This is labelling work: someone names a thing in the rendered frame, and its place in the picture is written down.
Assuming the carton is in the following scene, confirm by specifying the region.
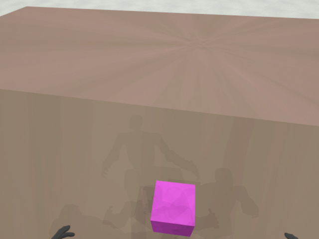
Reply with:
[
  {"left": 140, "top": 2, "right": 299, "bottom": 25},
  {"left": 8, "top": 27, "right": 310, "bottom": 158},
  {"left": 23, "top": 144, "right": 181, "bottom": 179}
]
[{"left": 151, "top": 181, "right": 195, "bottom": 237}]

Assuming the robot left hand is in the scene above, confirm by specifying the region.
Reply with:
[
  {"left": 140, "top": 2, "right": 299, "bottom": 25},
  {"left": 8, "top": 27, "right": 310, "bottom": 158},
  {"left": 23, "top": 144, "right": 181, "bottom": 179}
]
[{"left": 51, "top": 225, "right": 75, "bottom": 239}]

